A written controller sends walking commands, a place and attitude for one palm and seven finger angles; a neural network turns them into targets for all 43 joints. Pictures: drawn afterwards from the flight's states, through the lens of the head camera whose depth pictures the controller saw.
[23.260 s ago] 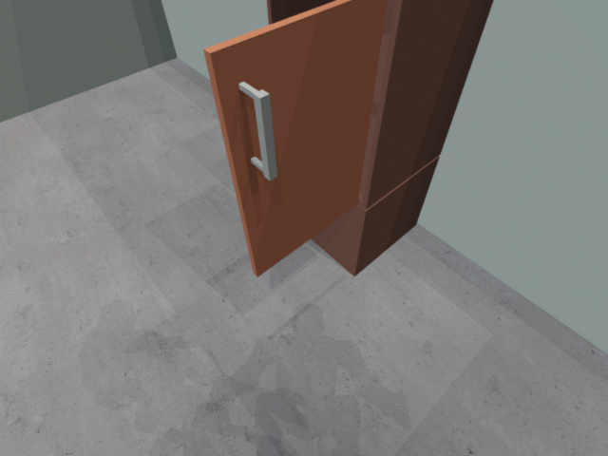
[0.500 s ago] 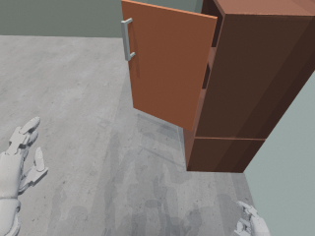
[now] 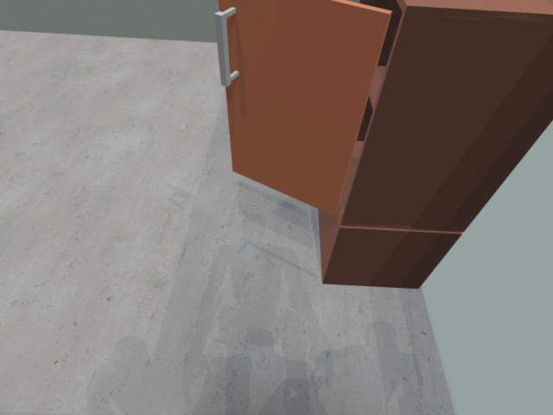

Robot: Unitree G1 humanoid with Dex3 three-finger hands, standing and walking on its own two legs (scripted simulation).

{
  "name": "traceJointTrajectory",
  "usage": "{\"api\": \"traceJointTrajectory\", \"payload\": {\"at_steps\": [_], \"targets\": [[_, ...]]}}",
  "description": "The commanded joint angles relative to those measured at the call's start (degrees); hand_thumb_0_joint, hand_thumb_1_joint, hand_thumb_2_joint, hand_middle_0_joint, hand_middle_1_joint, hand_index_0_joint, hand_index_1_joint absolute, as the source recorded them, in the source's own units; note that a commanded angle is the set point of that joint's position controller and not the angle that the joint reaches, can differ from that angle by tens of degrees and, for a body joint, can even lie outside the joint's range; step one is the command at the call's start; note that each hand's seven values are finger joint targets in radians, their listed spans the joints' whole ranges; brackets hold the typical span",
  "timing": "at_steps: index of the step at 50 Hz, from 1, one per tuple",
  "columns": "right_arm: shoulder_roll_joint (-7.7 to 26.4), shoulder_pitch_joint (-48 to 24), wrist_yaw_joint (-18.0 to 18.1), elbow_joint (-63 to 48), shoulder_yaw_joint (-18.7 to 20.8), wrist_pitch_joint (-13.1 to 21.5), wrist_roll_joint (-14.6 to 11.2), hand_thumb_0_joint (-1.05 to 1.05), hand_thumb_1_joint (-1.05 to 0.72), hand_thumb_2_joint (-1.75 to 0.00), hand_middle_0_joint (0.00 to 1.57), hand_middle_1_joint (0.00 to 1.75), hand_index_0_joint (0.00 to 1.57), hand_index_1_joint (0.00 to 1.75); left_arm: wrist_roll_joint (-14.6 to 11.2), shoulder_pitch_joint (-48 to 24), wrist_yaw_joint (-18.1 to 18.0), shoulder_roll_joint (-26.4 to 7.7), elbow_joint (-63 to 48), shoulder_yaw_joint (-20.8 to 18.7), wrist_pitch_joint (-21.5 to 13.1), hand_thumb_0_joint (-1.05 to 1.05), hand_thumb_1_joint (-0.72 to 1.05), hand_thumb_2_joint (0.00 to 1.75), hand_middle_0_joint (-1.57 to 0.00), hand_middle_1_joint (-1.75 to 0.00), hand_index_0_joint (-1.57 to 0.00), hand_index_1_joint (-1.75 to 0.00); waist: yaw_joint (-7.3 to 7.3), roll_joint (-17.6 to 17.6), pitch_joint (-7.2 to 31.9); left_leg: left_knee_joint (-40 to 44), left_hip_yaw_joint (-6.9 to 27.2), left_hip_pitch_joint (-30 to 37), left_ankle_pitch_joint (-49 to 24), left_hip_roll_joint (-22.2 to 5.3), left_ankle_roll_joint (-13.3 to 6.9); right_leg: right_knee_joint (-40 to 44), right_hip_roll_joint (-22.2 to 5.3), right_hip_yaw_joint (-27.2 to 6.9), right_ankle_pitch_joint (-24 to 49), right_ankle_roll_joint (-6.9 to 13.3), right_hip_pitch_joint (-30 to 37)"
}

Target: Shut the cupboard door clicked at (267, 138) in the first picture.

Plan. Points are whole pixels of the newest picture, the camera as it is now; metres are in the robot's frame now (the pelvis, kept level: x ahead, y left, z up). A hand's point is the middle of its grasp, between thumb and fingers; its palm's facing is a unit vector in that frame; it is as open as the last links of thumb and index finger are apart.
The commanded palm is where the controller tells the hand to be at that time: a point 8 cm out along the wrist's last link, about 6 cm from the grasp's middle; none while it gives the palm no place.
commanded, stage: let the arm hang, fingers relaxed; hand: left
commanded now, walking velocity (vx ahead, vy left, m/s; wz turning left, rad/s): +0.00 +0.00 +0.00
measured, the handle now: (228, 48) +0.87 +0.17 +0.10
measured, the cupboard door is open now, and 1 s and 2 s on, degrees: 63 63 63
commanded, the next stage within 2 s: look to check the result in 0.54 s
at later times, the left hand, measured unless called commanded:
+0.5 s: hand out of the picture -0.01 +0.15 -0.18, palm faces +0.02 -0.99 -0.14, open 7.4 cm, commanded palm none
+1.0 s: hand out of the picture -0.02 +0.17 -0.18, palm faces +0.01 -0.98 -0.18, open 7.4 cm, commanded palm none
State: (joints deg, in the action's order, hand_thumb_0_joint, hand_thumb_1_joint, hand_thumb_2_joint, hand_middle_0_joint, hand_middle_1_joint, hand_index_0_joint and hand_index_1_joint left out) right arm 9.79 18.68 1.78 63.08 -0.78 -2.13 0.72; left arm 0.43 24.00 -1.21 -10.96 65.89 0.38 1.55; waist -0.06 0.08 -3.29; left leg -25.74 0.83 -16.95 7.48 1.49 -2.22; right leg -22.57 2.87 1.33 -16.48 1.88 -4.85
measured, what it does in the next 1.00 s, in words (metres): stands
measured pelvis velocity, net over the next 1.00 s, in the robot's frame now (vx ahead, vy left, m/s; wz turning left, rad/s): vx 0.01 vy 0.00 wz -0.02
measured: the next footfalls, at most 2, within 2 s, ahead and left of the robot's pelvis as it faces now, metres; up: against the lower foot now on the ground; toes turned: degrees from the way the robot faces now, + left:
none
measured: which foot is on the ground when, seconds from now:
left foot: down 0.00-1.00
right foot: down 0.00-1.00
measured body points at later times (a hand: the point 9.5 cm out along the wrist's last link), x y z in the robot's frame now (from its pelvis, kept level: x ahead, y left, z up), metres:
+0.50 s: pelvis +0.00 +0.00 +0.00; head +0.00 +0.01 +0.45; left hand -0.01 +0.20 -0.16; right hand -0.01 -0.22 -0.16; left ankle +0.07 +0.09 -0.74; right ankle -0.05 -0.10 -0.74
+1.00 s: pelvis +0.01 +0.00 +0.00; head +0.02 +0.01 +0.45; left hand -0.02 +0.22 -0.16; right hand +0.00 -0.22 -0.16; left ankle +0.07 +0.09 -0.74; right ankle -0.05 -0.10 -0.74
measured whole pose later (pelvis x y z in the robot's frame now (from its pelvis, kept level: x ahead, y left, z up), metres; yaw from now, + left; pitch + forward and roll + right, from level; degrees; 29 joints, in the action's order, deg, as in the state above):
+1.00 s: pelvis +0.01 +0.00 +0.00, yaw -1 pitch -2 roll -1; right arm 8.6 16.0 2.1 64.4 -0.4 -0.6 0.7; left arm 0.5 19.9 -2.0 -8.3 65.6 0.3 -0.2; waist 0.4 0.0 -2.1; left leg -24.0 -0.5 -14.5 8.1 1.9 -2.4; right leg -21.5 2.1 0.0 -17.0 1.6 -3.0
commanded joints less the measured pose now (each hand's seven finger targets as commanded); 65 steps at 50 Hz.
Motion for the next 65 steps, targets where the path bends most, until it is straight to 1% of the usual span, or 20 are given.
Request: {"api": "traceJointTrajectory", "payload": {"at_steps": [1,2,6,7,10,15,19,23,27,30,32,35,39,42,51,54,56,62,64,65], "targets": [[7.1,1.7,0.9,-1.5,1.7,1.5,-0.1,0.0,-0.9,-0.9,0.2,0.3,0.2,0.3,0.0,1.9,-0.8,-4.0,-0.9,-0.9,-1.7,0.0,0.9,0.9,-0.2,-0.3,-0.2,-0.3,0.78,-0.3,-0.8,6.6,7.8,5.7,5.7,-6.9,-0.7,6.3,-6.9,-6.4,-3.2,2.1,-8.7],[7.1,1.7,0.9,-1.5,1.9,1.5,-0.2,0.0,-0.9,-0.9,0.2,0.3,0.2,0.3,0.1,2.6,-0.9,-3.9,-0.7,-0.9,-1.7,0.0,0.9,0.9,-0.2,-0.3,-0.2,-0.3,0.46,-0.3,-0.8,6.4,7.3,5.7,5.3,-6.9,-0.7,6.3,-6.8,-6.3,-3.0,2.1,-8.7],[5.8,2.5,0.9,-0.6,1.8,1.4,-0.1,0.0,-0.9,-0.9,0.2,0.3,0.2,0.3,0.1,3.5,-1.1,-2.8,0.0,-0.9,-1.6,0.0,0.9,0.9,-0.2,-0.3,-0.2,-0.3,0.59,-1.6,-3.2,7.5,7.4,4.7,7.6,-6.7,-0.7,6.0,-6.7,-6.4,-4.8,1.9,-10.4],[5.6,2.5,0.9,-0.4,1.8,1.4,-0.2,0.0,-0.9,-0.9,0.2,0.3,0.2,0.3,0.2,3.9,-1.1,-2.8,0.0,-0.9,-1.6,0.0,0.9,0.9,-0.2,-0.3,-0.2,-0.3,0.35,-1.0,-2.7,7.2,7.2,5.0,6.5,-6.6,-0.7,6.0,-6.9,-6.2,-4.1,1.9,-10.3],[4.6,2.7,0.8,-0.2,1.7,1.5,0.0,0.0,-0.9,-0.9,0.2,0.3,0.2,0.3,0.2,3.9,-1.2,-2.1,-0.1,-0.9,-1.6,0.0,0.9,0.9,-0.2,-0.3,-0.2,-0.3,0.38,-1.2,-3.8,7.7,7.1,4.3,6.7,-6.5,-0.7,5.6,-6.8,-6.3,-3.6,1.7,-10.6],[3.8,2.7,0.7,-0.1,1.6,1.7,0.0,0.0,-0.9,-0.9,0.2,0.3,0.2,0.3,0.3,3.6,-1.3,-1.7,-0.6,-1.0,-1.7,0.0,0.9,0.9,-0.2,-0.3,-0.2,-0.3,0.3,0.1,-4.5,7.9,6.8,3.8,6.5,-6.2,-0.5,5.3,-6.9,-6.2,-3.0,1.5,-11.0],[3.5,2.9,0.8,-0.2,1.6,1.8,0.1,0.0,-0.9,-0.9,0.2,0.3,0.2,0.3,0.2,2.7,-1.3,-1.4,-1.1,-1.1,-1.8,0.0,0.9,0.9,-0.2,-0.3,-0.2,-0.3,0.44,-0.3,-4.2,7.4,6.6,4.0,4.6,-6.0,-0.4,5.6,-7.0,-6.3,-2.1,1.5,-10.6],[3.3,2.9,0.8,-0.3,1.5,2.0,0.1,0.0,-0.9,-0.9,0.2,0.3,0.2,0.3,0.2,2.1,-1.3,-1.5,-1.3,-1.3,-1.9,0.0,0.9,0.9,-0.2,-0.3,-0.2,-0.3,0.49,1.1,-2.8,6.7,6.3,4.8,2.0,-6.1,-0.4,5.5,-7.2,-6.3,-0.1,1.4,-9.4],[3.6,2.8,0.9,-0.4,1.5,2.0,0.0,0.0,-0.9,-0.9,0.2,0.3,0.2,0.3,0.2,1.9,-1.3,-1.7,-1.4,-1.4,-2.0,0.0,0.9,0.9,-0.2,-0.3,-0.2,-0.3,0.38,0.2,-2.3,5.9,5.9,5.6,0.1,-6.1,-0.3,6.0,-7.3,-6.0,0.7,1.4,-8.8],[3.7,2.8,0.9,-0.3,1.5,2.0,0.1,0.0,-0.9,-0.9,0.2,0.3,0.2,0.3,0.1,1.6,-1.3,-1.5,-1.3,-1.3,-2.0,0.0,0.9,0.9,-0.2,-0.3,-0.2,-0.3,0.63,1.0,-1.9,6.0,6.0,6.2,-0.2,-6.3,-0.3,5.9,-7.3,-6.3,1.2,1.4,-8.6],[4.0,2.7,1.0,-0.3,1.5,2.1,-0.1,0.0,-0.9,-0.9,0.2,0.3,0.2,0.3,0.1,1.5,-1.4,-1.7,-1.3,-1.4,-2.1,0.0,0.9,0.9,-0.2,-0.3,-0.2,-0.3,0.48,-0.1,-1.5,5.6,6.0,6.4,-1.7,-6.5,-0.4,6.0,-7.1,-6.2,2.3,1.3,-7.9],[3.8,2.6,1.0,-0.1,1.4,2.0,-0.1,0.0,-0.9,-0.9,0.2,0.3,0.2,0.3,0.0,1.6,-1.4,-1.6,-1.1,-1.2,-2.1,0.0,0.9,0.9,-0.2,-0.3,-0.2,-0.3,0.58,-0.5,-2.3,5.4,5.7,6.4,-1.5,-6.3,-0.3,6.4,-7.4,-6.2,2.1,1.2,-8.3],[4.2,2.2,0.9,0.1,1.5,2.0,-0.1,0.0,-0.9,-0.9,0.2,0.3,0.2,0.3,0.0,1.5,-1.4,-2.1,-1.1,-1.2,-2.1,0.0,0.9,0.9,-0.2,-0.3,-0.2,-0.3,0.72,0.3,-1.8,5.2,5.6,6.9,-2.0,-6.4,-0.3,6.4,-7.5,-6.3,2.6,1.2,-7.9],[5.1,1.7,1.0,-0.1,1.7,2.1,-0.3,0.0,-0.9,-0.9,0.2,0.3,0.2,0.3,0.1,1.5,-1.4,-2.7,-1.1,-1.3,-2.4,0.0,0.9,0.9,-0.2,-0.3,-0.2,-0.3,0.53,-1.1,-1.0,4.7,5.3,7.9,-4.2,-6.6,-0.5,6.5,-7.5,-6.3,4.5,1.1,-7.3],[6.1,0.2,1.0,-0.1,1.7,2.2,-0.1,0.0,-0.9,-0.9,0.2,0.3,0.2,0.3,0.1,0.3,-1.3,-3.4,-0.9,-1.4,-2.1,0.0,0.9,0.9,-0.2,-0.3,-0.2,-0.3,0.61,0.7,-2.3,6.5,6.1,7.9,-2.1,-6.9,-0.5,6.5,-7.3,-6.3,2.7,1.1,-7.3],[6.4,-0.4,0.9,-0.3,1.8,2.2,-0.2,0.0,-0.9,-0.9,0.2,0.3,0.2,0.3,0.1,0.0,-1.3,-3.8,-1.0,-1.4,-2.2,0.0,0.9,0.9,-0.2,-0.3,-0.2,-0.3,0.57,-0.6,-1.7,6.2,6.0,8.5,-2.7,-6.8,-0.5,6.7,-7.6,-6.2,3.4,1.0,-7.0],[7.0,-0.9,0.9,-0.3,1.9,2.2,-0.2,0.0,-0.9,-0.9,0.2,0.3,0.2,0.3,0.2,-0.7,-1.2,-4.2,-1.2,-1.4,-2.2,0.0,0.9,0.9,-0.2,-0.3,-0.2,-0.3,0.63,-0.3,-2.0,6.3,6.0,8.5,-2.3,-6.8,-0.4,7.0,-7.6,-6.5,3.2,1.0,-7.2],[8.2,-2.0,0.8,-0.6,2.0,2.5,-0.3,0.0,-0.9,-0.9,0.2,0.3,0.2,0.3,0.2,-1.7,-1.1,-5.6,-1.6,-1.7,-2.5,0.0,0.9,0.9,-0.2,-0.3,-0.2,-0.3,0.47,0.1,-0.2,6.0,5.7,9.5,-5.0,-7.1,-0.5,7.1,-7.8,-6.5,5.3,1.0,-5.7],[8.3,-2.2,0.8,-0.5,1.9,2.5,-0.2,0.0,-0.9,-0.9,0.2,0.3,0.2,0.3,0.2,-2.4,-1.0,-5.8,-1.6,-1.7,-2.4,0.0,0.9,0.9,-0.2,-0.3,-0.2,-0.3,0.51,0.0,-0.7,6.3,5.9,9.1,-5.0,-7.1,-0.4,7.1,-7.9,-6.5,5.3,0.9,-5.5],[7.6,-2.2,0.7,-0.6,1.8,2.5,-0.2,0.0,-0.9,-0.9,0.2,0.3,0.2,0.3,0.1,-2.5,-1.1,-5.4,-1.7,-1.7,-2.2,0.0,0.9,0.9,-0.2,-0.3,-0.2,-0.3,0.53,0.0,-0.6,5.9,6.1,8.4,-6.0,-6.9,-0.4,6.5,-8.2,-5.8,5.9,0.7,-4.9]]}}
